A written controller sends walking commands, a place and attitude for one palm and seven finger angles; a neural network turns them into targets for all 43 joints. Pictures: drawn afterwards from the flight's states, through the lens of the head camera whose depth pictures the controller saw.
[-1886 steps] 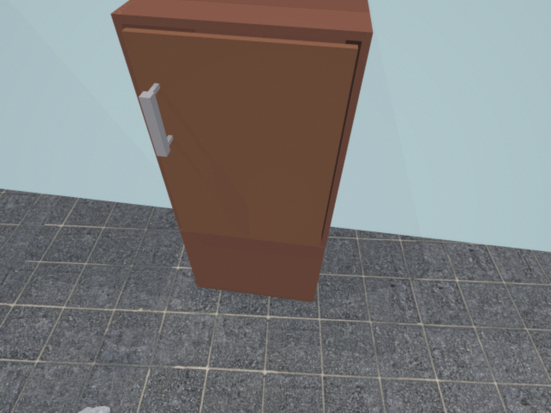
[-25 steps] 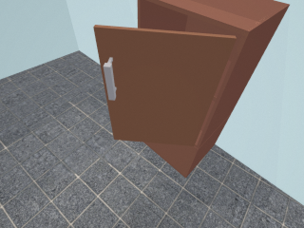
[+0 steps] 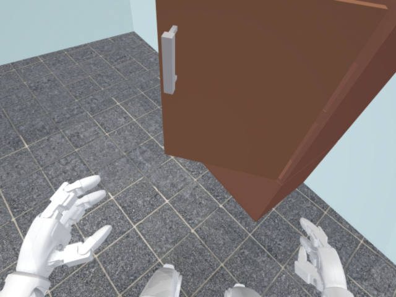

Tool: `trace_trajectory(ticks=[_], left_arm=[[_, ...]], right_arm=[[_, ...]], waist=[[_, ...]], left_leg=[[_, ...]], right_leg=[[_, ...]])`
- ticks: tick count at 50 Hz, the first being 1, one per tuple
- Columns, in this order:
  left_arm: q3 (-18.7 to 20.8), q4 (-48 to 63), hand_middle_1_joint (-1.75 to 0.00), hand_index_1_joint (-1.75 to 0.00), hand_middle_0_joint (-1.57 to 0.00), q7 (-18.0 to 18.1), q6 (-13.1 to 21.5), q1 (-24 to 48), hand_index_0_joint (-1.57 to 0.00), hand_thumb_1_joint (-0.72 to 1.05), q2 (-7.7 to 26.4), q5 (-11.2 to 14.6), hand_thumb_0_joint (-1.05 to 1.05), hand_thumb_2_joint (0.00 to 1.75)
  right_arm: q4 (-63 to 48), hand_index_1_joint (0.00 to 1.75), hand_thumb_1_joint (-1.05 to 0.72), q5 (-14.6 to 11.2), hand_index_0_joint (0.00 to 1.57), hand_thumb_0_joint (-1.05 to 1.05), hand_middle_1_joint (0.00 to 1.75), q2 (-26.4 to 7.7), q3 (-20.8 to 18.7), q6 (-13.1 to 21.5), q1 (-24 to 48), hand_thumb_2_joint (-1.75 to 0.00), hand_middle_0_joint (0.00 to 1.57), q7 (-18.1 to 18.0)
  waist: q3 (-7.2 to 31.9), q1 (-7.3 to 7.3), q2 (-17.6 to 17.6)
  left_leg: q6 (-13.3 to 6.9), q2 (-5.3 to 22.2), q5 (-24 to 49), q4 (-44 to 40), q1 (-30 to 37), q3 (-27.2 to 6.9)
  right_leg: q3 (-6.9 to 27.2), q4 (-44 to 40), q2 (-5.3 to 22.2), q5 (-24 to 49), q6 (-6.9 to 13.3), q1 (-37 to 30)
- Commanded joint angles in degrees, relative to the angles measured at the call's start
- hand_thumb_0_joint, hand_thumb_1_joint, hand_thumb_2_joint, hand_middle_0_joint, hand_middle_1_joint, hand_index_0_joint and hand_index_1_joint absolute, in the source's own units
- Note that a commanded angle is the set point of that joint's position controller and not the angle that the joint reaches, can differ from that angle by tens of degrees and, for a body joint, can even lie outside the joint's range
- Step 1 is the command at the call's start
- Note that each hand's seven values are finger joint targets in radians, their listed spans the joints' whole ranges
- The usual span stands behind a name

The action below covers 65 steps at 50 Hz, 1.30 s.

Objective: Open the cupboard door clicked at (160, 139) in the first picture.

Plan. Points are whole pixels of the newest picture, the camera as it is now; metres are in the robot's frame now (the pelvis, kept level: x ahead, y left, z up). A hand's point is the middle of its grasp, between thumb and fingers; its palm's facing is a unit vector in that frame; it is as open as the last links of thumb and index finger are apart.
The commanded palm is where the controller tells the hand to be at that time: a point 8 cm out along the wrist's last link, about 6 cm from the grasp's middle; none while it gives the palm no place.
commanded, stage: raise the hand with hooked fingers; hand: left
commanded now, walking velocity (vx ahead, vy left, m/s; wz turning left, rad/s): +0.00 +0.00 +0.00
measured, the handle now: (171, 60) +0.59 +0.14 +0.15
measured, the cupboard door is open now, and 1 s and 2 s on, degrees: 40 40 40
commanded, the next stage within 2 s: move the hooked fingers beside the handle in 1.52 s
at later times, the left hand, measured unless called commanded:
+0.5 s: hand (83, 180) +0.27 +0.24 +0.10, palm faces -0.09 -0.99 -0.08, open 12.5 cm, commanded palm +0.25 +0.29 +0.12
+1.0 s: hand (67, 133) +0.33 +0.27 +0.16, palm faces -0.07 -1.00 -0.07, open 13.9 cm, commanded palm +0.30 +0.32 +0.17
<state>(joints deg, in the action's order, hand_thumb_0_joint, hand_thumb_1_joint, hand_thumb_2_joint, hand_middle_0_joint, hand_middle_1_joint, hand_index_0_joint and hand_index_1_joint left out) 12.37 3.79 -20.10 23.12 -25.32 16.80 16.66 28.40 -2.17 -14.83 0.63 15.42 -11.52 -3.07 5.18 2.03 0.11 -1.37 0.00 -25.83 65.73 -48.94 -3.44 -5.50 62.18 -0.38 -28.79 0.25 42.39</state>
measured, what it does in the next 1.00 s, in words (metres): rises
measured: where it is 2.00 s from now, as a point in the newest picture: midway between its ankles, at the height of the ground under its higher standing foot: outside the picture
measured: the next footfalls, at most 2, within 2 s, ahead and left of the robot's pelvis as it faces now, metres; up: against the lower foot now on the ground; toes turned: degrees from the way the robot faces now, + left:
none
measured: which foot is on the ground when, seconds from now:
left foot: down 0.00-1.00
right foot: down 0.00-1.00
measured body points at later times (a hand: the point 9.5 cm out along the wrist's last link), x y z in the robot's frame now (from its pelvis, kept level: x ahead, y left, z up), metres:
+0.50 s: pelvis +0.04 +0.00 +0.03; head +0.08 +0.01 +0.48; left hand +0.27 +0.29 +0.11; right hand +0.21 -0.26 -0.03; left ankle +0.07 +0.10 -0.65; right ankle +0.03 -0.12 -0.65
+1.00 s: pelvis +0.04 +0.00 +0.05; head +0.06 +0.00 +0.50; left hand +0.32 +0.32 +0.17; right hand +0.20 -0.25 -0.02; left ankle +0.07 +0.10 -0.65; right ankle +0.03 -0.12 -0.65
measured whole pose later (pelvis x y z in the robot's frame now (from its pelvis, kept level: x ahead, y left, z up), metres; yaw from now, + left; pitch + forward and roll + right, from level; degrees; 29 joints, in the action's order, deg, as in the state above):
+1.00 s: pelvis +0.04 +0.00 +0.05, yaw -1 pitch +5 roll -2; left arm 24.3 -17.2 -31.4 6.9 2.1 27.1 21.0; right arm 31.3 -3.8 -15.7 3.5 12.0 -15.8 -5.9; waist 3.7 0.2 2.1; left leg -1.5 0.1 -21.2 47.1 -31.4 -1.2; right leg -3.1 43.5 -0.6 -23.1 0.0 25.9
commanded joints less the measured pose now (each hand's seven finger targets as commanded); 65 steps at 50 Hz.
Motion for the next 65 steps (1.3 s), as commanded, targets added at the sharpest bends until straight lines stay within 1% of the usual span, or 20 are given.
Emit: trace_trajectory(ticks=[1, 4, 6, 9, 12, 15, 19, 26, 29, 31, 34, 41, 47, 51, 55, 58, 59, 62, 64, 65], left_arm=[[5.85, 9.99, -0.75, -0.75, -0.25, -3.13, -2.12, 7.82, -0.25, 0.20, 10.62, 1.36, 0.00, 0.60], [11.17, 7.89, -0.80, -0.80, -0.25, -4.45, -5.66, 5.27, -0.25, 0.13, 13.04, 3.54, 0.00, 0.57], [12.24, 9.96, -0.82, -0.82, -0.26, -4.67, -5.74, 4.93, -0.26, 0.08, 12.66, 5.15, 0.00, 0.55], [12.62, 8.60, -0.87, -0.87, -0.26, -4.85, -5.21, 4.93, -0.26, 0.01, 11.76, 6.53, 0.00, 0.52], [11.33, 6.59, -0.92, -0.92, -0.27, -5.67, -4.77, 5.22, -0.27, -0.06, 10.72, 6.36, 0.00, 0.49], [12.80, 4.80, -0.96, -0.96, -0.27, -7.02, -5.14, 7.86, -0.27, -0.13, 13.29, 6.75, 0.00, 0.46], [14.64, 5.81, -1.02, -1.02, -0.28, -7.51, -5.20, 12.38, -0.28, -0.22, 16.54, 7.20, 0.00, 0.42], [15.14, 4.92, -1.12, -1.12, -0.29, -7.03, -6.50, 16.56, -0.29, -0.38, 17.79, 7.06, 0.00, 0.35], [15.78, 1.26, -1.17, -1.17, -0.30, -7.67, -8.66, 19.43, -0.30, -0.45, 18.91, 7.22, 0.00, 0.32], [15.54, 1.75, -1.20, -1.20, -0.30, -8.26, -9.33, 21.94, -0.30, -0.50, 19.32, 7.04, 0.00, 0.30], [16.32, -1.22, -1.20, -1.20, -0.30, -8.57, -10.61, 26.39, -0.30, -0.50, 21.09, 6.96, 0.00, 0.30], [16.79, -5.24, -1.20, -1.20, -0.30, -10.23, -11.83, 33.96, -0.30, -0.50, 23.10, 6.35, 0.00, 0.30], [18.08, -11.02, -1.20, -1.20, -0.30, -11.18, -13.14, 39.55, -0.30, -0.50, 25.40, 6.36, 0.00, 0.30], [18.97, -11.55, -1.20, -1.20, -0.30, -12.00, -13.36, 44.07, -0.30, -0.50, 27.60, 6.13, 0.00, 0.30], [17.08, -14.82, -1.20, -1.20, -0.30, -13.22, -13.89, 39.80, -0.30, -0.50, 24.55, 6.33, 0.00, 0.30], [17.45, -14.28, -1.20, -1.20, -0.30, -13.03, -14.00, 40.86, -0.30, -0.50, 25.25, 6.29, 0.00, 0.30], [18.70, -13.71, -1.20, -1.20, -0.30, -12.57, -13.59, 41.71, -0.30, -0.50, 27.28, 6.08, 0.00, 0.30], [19.16, -11.49, -1.20, -1.20, -0.30, -11.87, -12.56, 42.17, -0.30, -0.50, 26.91, 6.21, 0.00, 0.30], [19.89, -10.08, -1.20, -1.20, -0.30, -11.01, -11.57, 42.85, -0.30, -0.50, 28.38, 5.81, 0.00, 0.30], [18.86, -10.50, -1.20, -1.20, -0.30, -11.09, -11.62, 42.39, -0.30, -0.50, 26.80, 5.61, 0.00, 0.30]], right_arm=[[-6.15, 0.30, -0.90, -0.93, 0.20, 0.00, 0.30, -7.53, -3.53, 2.46, 0.01, -0.90, 0.20, -1.12], [-6.25, 0.30, -0.90, -0.68, 0.20, 0.00, 0.30, -6.97, -3.34, 1.79, 0.74, -0.90, 0.20, -1.34], [-6.38, 0.30, -0.90, -0.62, 0.20, 0.00, 0.30, -6.49, -3.27, 1.82, 1.12, -0.90, 0.20, -1.23], [-6.22, 0.30, -0.90, -0.43, 0.20, 0.00, 0.30, -6.20, -3.20, 2.23, 1.38, -0.90, 0.20, -0.92], [-6.10, 0.30, -0.90, -0.57, 0.20, 0.00, 0.30, -6.79, -3.37, 2.29, 0.36, -0.90, 0.20, -0.56], [-6.24, 0.30, -0.90, -0.73, 0.20, 0.00, 0.30, -7.78, -3.25, 2.15, -0.52, -0.90, 0.20, -0.84], [-6.38, 0.30, -0.90, -0.85, 0.20, 0.00, 0.30, -8.46, -3.07, 2.26, -1.03, -0.90, 0.20, -1.45], [-6.48, 0.30, -0.90, -1.32, 0.20, 0.00, 0.30, -8.50, -2.53, 1.75, -1.47, -0.90, 0.20, -1.85], [-6.54, 0.30, -0.90, -1.39, 0.20, 0.00, 0.30, -8.91, -2.31, 1.25, -1.58, -0.90, 0.20, -2.13], [-6.83, 0.30, -0.90, -1.56, 0.20, 0.00, 0.30, -8.78, -2.08, 1.03, -1.37, -0.90, 0.20, -2.21], [-6.61, 0.30, -0.90, -1.52, 0.20, 0.00, 0.30, -9.12, -1.79, 0.80, -1.15, -0.90, 0.20, -2.62], [-6.48, 0.30, -0.90, -1.85, 0.20, 0.00, 0.30, -8.97, -1.34, 0.34, -0.86, -0.90, 0.20, -3.17], [-5.61, 0.30, -0.90, -1.99, 0.20, 0.00, 0.30, -9.26, -0.96, 0.03, -0.67, -0.90, 0.20, -3.66], [-5.25, 0.30, -0.90, -2.06, 0.20, 0.00, 0.30, -9.42, -1.13, 0.06, -1.12, -0.90, 0.20, -3.82], [-5.20, 0.30, -0.90, -2.06, 0.20, 0.00, 0.30, -9.47, -1.22, -0.04, -1.56, -0.90, 0.20, -3.25], [-5.61, 0.30, -0.90, -2.12, 0.20, 0.00, 0.30, -9.75, -1.53, -0.24, -1.34, -0.90, 0.20, -3.08], [-5.22, 0.30, -0.90, -1.99, 0.20, 0.00, 0.30, -9.82, -1.65, -0.18, -1.34, -0.90, 0.20, -3.05], [-5.78, 0.30, -0.90, -1.90, 0.20, 0.00, 0.30, -9.44, -1.55, -0.19, -1.43, -0.90, 0.20, -3.14], [-5.17, 0.30, -0.90, -1.72, 0.20, 0.00, 0.30, -9.55, -1.64, -0.01, -1.59, -0.90, 0.20, -3.27], [-5.33, 0.30, -0.90, -1.77, 0.20, 0.00, 0.30, -9.17, -1.41, -0.14, -1.74, -0.90, 0.20, -3.26]], waist=[[10.20, -3.26, 6.80], [13.31, -0.86, 5.52], [15.56, -0.58, 5.43], [13.79, -0.38, 4.77], [13.01, -1.49, 2.77], [12.06, -1.73, 2.22], [11.99, -1.44, 3.64], [12.53, -1.55, 7.22], [10.13, -1.54, 5.31], [11.44, -1.63, 7.90], [8.88, -1.70, 5.39], [10.76, -1.81, 6.71], [8.43, -1.89, 5.03], [11.19, -1.92, 5.50], [10.47, -1.61, 4.44], [9.36, -1.68, 4.52], [8.96, -1.44, 4.27], [10.92, -1.41, 6.34], [10.86, -1.45, 5.27], [11.16, -1.65, 7.04]], left_leg=[[-0.46, 0.37, 2.12, -14.77, 13.62, -1.33], [-0.33, 0.17, 10.74, -14.59, 15.08, -0.34], [-0.18, 0.21, 15.32, -14.73, 17.11, 0.09], [0.00, 0.08, 18.17, -14.86, 17.23, 0.10], [0.07, 0.21, 18.20, -15.53, 17.64, 0.18], [-0.07, 0.09, 17.41, -15.93, 17.35, 0.51], [-0.23, 0.16, 17.33, -17.00, 19.19, 0.46], [0.00, 0.47, 18.69, -20.05, 23.89, 0.42], [-0.05, 0.44, 17.94, -21.12, 23.49, 0.35], [-0.01, 0.43, 17.90, -21.92, 25.37, 0.59], [-0.13, 0.41, 15.90, -23.06, 24.63, 0.25], [-0.26, 0.26, 15.47, -25.15, 28.17, 0.49], [-0.31, 0.23, 13.43, -27.08, 28.16, 0.16], [-0.51, 0.11, 16.23, -27.43, 30.71, 0.45], [-0.58, -0.02, 18.56, -27.28, 30.32, 1.24], [-0.48, 0.01, 17.26, -27.56, 29.55, 1.01], [-0.54, 0.05, 17.62, -27.35, 29.79, 1.07], [-0.41, 0.09, 17.45, -28.09, 31.27, 1.00], [-0.52, 0.24, 18.26, -27.97, 31.76, 0.93], [-0.47, 0.25, 17.77, -28.60, 32.34, 1.11]], right_leg=[[2.92, -13.55, -1.91, 2.99, 1.46, -0.44], [2.41, -13.91, -2.21, 9.20, 1.68, -5.81], [2.11, -13.90, -1.92, 14.08, 1.38, -7.88], [1.72, -13.74, -2.27, 17.34, 1.46, -8.17], [1.41, -14.24, -1.98, 17.72, 0.89, -7.20], [2.06, -15.27, -1.79, 17.25, 0.94, -7.91], [2.40, -16.33, -1.83, 16.75, 1.24, -9.05], [1.80, -18.14, -1.74, 17.93, 1.26, -10.71], [1.81, -19.55, -1.87, 17.97, 1.36, -11.67], [1.86, -20.19, -1.77, 18.05, 1.19, -11.86], [1.99, -21.66, -1.84, 16.34, 1.45, -12.64], [2.42, -23.78, -1.58, 15.72, 1.28, -14.06], [2.44, -25.69, -1.36, 13.91, 1.28, -14.60], [2.79, -26.24, -1.13, 16.75, 1.31, -16.50], [2.87, -26.33, -1.15, 19.65, 1.31, -17.19], [2.63, -26.25, -1.03, 18.30, 1.18, -15.90], [3.22, -26.59, -0.95, 18.51, 1.53, -16.77], [2.65, -26.20, -1.09, 18.02, 1.28, -16.45], [3.01, -26.47, -1.10, 18.60, 1.53, -17.18], [2.77, -26.43, -1.30, 18.00, 1.35, -16.73]])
